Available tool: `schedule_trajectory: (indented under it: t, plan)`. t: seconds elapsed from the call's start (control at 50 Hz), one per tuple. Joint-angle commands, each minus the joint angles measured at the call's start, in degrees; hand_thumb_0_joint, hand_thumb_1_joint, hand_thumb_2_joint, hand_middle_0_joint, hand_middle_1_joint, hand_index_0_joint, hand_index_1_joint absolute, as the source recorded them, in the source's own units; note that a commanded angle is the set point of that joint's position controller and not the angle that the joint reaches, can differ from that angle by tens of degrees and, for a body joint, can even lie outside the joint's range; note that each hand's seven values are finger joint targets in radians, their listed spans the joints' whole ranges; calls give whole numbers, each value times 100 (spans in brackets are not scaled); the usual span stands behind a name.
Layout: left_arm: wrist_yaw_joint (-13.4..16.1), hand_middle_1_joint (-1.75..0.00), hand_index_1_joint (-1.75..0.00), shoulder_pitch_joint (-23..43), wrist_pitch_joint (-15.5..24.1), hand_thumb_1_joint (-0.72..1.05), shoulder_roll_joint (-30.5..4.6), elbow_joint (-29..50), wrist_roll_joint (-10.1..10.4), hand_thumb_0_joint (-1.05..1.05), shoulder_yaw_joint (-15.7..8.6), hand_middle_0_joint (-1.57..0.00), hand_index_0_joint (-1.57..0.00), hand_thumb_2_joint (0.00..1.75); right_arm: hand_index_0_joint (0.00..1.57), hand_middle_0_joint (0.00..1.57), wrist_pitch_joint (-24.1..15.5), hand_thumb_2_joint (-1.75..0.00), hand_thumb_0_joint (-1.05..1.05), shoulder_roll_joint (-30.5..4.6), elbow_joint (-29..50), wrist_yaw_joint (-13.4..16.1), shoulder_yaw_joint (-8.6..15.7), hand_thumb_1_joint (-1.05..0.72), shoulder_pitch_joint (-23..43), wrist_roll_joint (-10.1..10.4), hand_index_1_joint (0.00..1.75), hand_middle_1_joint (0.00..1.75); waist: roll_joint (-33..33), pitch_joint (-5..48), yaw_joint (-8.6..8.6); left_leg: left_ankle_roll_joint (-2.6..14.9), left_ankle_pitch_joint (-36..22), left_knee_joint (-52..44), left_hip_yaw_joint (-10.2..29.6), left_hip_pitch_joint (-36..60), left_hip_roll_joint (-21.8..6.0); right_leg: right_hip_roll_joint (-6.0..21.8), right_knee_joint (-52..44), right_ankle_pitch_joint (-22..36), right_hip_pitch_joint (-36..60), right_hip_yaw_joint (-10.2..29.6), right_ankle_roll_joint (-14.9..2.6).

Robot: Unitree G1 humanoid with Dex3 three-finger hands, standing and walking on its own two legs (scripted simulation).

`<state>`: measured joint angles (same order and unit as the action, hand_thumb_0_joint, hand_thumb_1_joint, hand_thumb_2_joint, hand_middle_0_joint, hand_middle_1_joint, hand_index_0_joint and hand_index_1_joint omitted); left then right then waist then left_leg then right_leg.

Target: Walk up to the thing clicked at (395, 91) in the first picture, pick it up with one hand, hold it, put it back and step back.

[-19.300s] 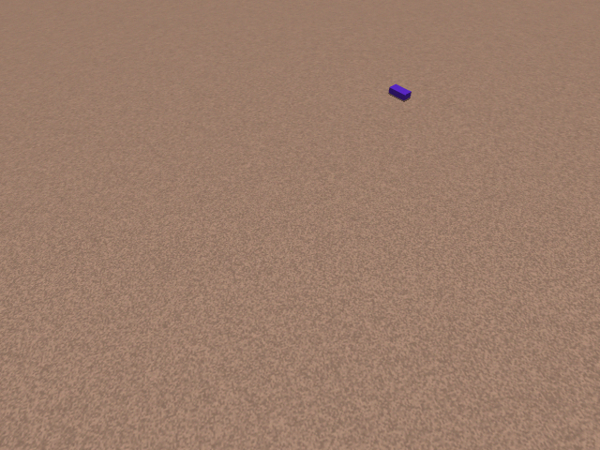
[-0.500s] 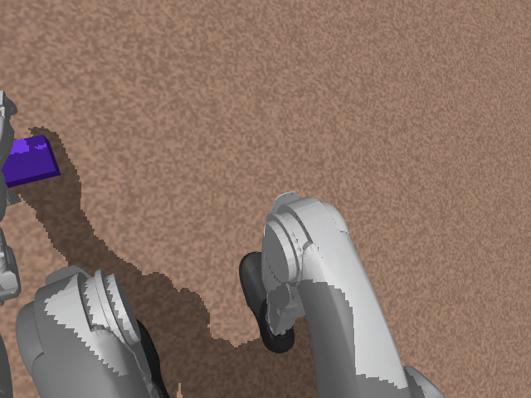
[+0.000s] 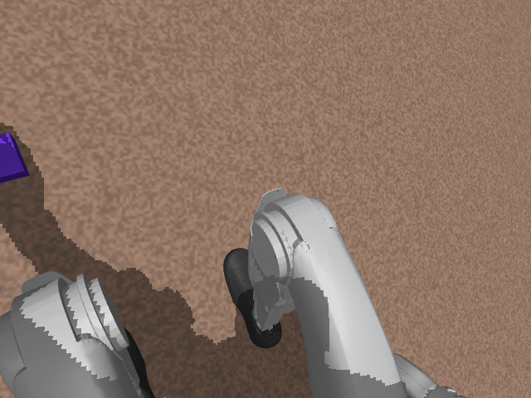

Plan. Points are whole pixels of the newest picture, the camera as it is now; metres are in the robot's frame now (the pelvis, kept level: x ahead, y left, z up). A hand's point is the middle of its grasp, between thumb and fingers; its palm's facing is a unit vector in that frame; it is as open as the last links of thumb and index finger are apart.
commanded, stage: rest palm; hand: left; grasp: from above
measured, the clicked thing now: out of the picture +0.47 +0.27 -0.28
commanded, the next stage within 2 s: close in 0.38 s
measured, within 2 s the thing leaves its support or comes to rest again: neither
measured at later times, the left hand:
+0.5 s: hand out of the picture +0.46 +0.26 -0.26, palm faces -0.45 -0.14 -0.88, open 13.5 cm
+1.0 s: hand out of the picture +0.46 +0.27 -0.26, palm faces -0.47 -0.13 -0.87, open 11.7 cm
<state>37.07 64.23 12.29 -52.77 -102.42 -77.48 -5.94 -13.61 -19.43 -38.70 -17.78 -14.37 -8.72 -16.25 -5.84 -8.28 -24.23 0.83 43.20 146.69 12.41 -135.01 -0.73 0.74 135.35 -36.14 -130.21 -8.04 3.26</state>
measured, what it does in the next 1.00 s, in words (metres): stands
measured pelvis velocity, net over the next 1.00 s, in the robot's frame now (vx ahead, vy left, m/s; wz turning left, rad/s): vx -0.01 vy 0.00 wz -0.02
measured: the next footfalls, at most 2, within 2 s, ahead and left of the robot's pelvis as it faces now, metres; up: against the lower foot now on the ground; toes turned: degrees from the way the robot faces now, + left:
none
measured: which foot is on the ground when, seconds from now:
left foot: down 0.00-1.00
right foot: down 0.00-1.00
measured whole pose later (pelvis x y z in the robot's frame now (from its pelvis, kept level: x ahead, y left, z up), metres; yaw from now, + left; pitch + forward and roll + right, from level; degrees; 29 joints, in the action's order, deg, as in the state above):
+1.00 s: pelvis -0.01 +0.00 +0.01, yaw -1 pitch +29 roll -15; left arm 36.2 65.1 11.6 -56.1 -102.4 -75.1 -3.6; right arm -15.7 -20.8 -35.3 -17.9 -17.6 -8.4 -15.2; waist -7.6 -11.2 -25.6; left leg 1.2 42.3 145.4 13.7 -133.9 -1.0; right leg 0.1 132.6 -34.7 -128.1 -9.3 3.7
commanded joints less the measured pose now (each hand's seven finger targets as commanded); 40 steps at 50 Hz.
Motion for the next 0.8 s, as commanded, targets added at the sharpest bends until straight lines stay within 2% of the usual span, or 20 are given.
schedule_trajectory:
  t: [0.0,0.08,0.14,0.2,0.24,0.26,0.3,0.36,0.38,0.44,0.46,0.52,0.56,0.58,0.6,0.64,0.66,0.7,0.74,0.78]
  plan:
    - [310,-84,-86,1600,14,-40,-854,485,66,0,124,-21,-19,93,20,20,-33,-90,0,-1896,-90,-2,478,-90,-1161,6,30,30,2728,3469,-457,-9,-1462,-1541,-524,2616,-29,-358,-1067,1510,2286,-664,-380]
    - [407,-85,-87,1678,-30,-41,-1030,601,54,0,14,-19,-17,90,20,20,-99,-90,0,-1964,-101,-28,472,-90,-1114,7,30,30,3059,3640,-396,-89,-1666,-1666,-396,3008,-75,-335,-976,1599,2179,-719,-400]
    - [402,-85,-86,1608,-95,-38,-800,322,68,0,139,-19,-18,88,20,20,-155,-90,0,-2025,19,-81,446,-90,-1019,-7,30,30,2951,3341,-534,-97,-1523,-1648,-341,2919,-76,-312,-919,1502,2023,-776,-380]
    - [453,-86,-87,1690,-129,-40,-1123,365,77,0,35,-19,-18,89,20,20,-172,-91,0,-2069,22,-67,417,-90,-1037,18,30,30,2915,3336,-509,-77,-1347,-1709,-367,2758,-71,-312,-1052,1405,2217,-718,-381]
    - [417,-86,-87,1540,-167,-39,-1043,284,93,0,61,-19,-18,89,20,20,-202,-90,0,-2039,69,-87,369,-90,-1032,4,30,30,2787,3239,-521,-53,-1310,-1640,-395,2703,-64,-312,-1038,1384,2209,-710,-357]
    - [449,-87,-89,1602,-165,-41,-1174,457,142,0,9,-18,-17,90,20,20,-188,-91,0,-2062,51,-70,389,-90,-1019,13,30,30,2915,3465,-472,-73,-1425,-1699,-396,2812,-86,-354,-1089,1469,2373,-696,-380]
    - [444,-87,-88,1607,-187,-41,-1125,375,188,0,50,-19,-17,89,20,20,-203,-91,0,-2028,81,-74,360,-90,-1027,13,30,30,2839,3469,-531,-46,-1396,-1638,-420,2755,-83,-360,-1129,1516,2473,-684,-364]
    - [436,-87,-89,1557,-206,-41,-1129,447,248,0,47,-18,-16,91,20,20,-214,-91,0,-2018,59,-80,344,-90,-1010,39,30,30,2858,3532,-484,-54,-1488,-1617,-403,2758,-94,-357,-1106,1583,2503,-694,-366]
    - [399,-88,-90,1544,-203,-41,-1070,385,277,0,83,-18,-17,90,20,20,-229,-91,0,-1988,66,-90,328,-90,-1062,46,30,30,2860,3400,-574,-55,-1491,-1621,-388,2757,-88,-348,-1093,1586,2468,-714,-363]
    - [370,-88,-89,1608,-173,-41,-1185,636,308,0,31,-17,-16,90,20,20,-234,-91,0,-2031,79,-107,335,-90,-1129,45,30,30,2997,3634,-515,-57,-1752,-1582,-394,2917,-103,-372,-1092,1770,2597,-718,-369]
    - [337,-88,-89,1480,-184,-40,-1097,447,328,0,131,-19,-17,89,20,20,-253,-91,0,-2020,114,-109,281,-90,-1024,59,30,30,2838,3433,-548,-37,-1621,-1527,-411,2792,-90,-356,-1100,1714,2575,-708,-347]
    - [333,-83,-83,1661,-142,-25,-1271,733,320,0,29,-29,-28,82,20,20,-244,-90,0,-2053,72,-100,311,-90,-1161,79,30,30,3038,3514,-549,-65,-1650,-1631,-383,2912,-102,-363,-1145,1681,2557,-722,-367]
    - [316,-81,-81,1602,-158,-24,-1304,690,311,0,37,-29,-29,80,20,20,-235,-90,0,-2048,45,-89,326,-90,-1069,111,30,30,3158,3527,-466,-115,-1602,-1690,-341,3029,-133,-350,-1090,1627,2461,-723,-392]
    - [306,-82,-82,1542,-169,-24,-1239,538,285,0,69,-29,-29,78,20,20,-233,-90,0,-2053,45,-92,322,-90,-1075,98,30,30,3106,3417,-519,-106,-1523,-1680,-341,2946,-125,-356,-1086,1574,2412,-743,-390]
    - [319,-83,-82,1615,-162,-22,-1382,755,276,0,-18,-29,-29,76,20,20,-212,-90,0,-2091,89,-91,342,-90,-1147,93,30,30,3186,3634,-483,-104,-1656,-1706,-338,3004,-130,-383,-1133,1679,2534,-742,-396]
    - [252,-81,-80,1469,-191,-22,-1098,564,295,0,127,-30,-30,76,20,20,-190,-90,0,-2012,96,-96,318,-90,-1128,95,30,30,2953,3451,-573,-67,-1639,-1631,-393,2862,-111,-390,-1139,1705,2541,-724,-382]
    - [255,-81,-80,1566,-180,-21,-1237,624,323,0,47,-29,-30,75,20,20,-196,-90,0,-2050,53,-83,324,-89,-1157,110,30,30,3026,3473,-535,-70,-1657,-1641,-381,2841,-109,-388,-1142,1693,2508,-740,-383]
    - [191,-79,-79,1412,-207,-20,-1162,417,362,0,142,-32,-32,75,20,20,-198,-90,0,-2035,95,-47,307,-90,-1084,132,30,30,2797,3216,-551,-41,-1379,-1648,-404,2600,-101,-380,-1217,1482,2447,-711,-375]
    - [155,-78,-77,1505,-176,-16,-1237,597,368,0,75,-34,-35,73,20,20,-176,-90,0,-2068,104,-26,323,-90,-1159,137,30,30,2874,3350,-509,-69,-1456,-1743,-332,2792,-113,-368,-1197,1487,2391,-752,-391]
    - [108,-78,-76,1459,-149,-14,-1177,526,330,0,161,-35,-36,70,20,20,-165,-90,0,-2047,140,-25,323,-89,-1187,125,30,30,2920,3417,-550,-85,-1502,-1759,-312,2943,-125,-379,-1179,1537,2415,-763,-389]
